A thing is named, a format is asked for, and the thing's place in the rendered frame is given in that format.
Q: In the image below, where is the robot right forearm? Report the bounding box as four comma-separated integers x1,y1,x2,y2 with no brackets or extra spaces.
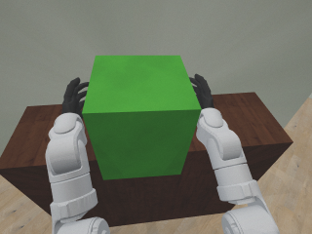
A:
196,107,280,234

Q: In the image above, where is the robot left upper arm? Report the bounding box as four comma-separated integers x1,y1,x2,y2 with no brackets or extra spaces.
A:
57,216,110,234

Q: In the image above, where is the carton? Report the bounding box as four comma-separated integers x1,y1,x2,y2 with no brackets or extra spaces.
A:
82,55,202,180

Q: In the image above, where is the left robot hand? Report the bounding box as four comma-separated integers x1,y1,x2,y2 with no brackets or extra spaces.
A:
61,77,90,119

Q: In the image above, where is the right robot hand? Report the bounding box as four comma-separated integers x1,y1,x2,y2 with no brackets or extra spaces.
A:
189,73,215,110

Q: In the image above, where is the pedestal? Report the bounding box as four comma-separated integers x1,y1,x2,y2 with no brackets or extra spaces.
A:
0,92,293,227

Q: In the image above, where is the robot left forearm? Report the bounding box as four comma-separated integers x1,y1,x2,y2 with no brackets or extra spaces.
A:
45,112,98,234

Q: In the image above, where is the robot right upper arm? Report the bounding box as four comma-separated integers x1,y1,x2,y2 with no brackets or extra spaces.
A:
221,205,279,234

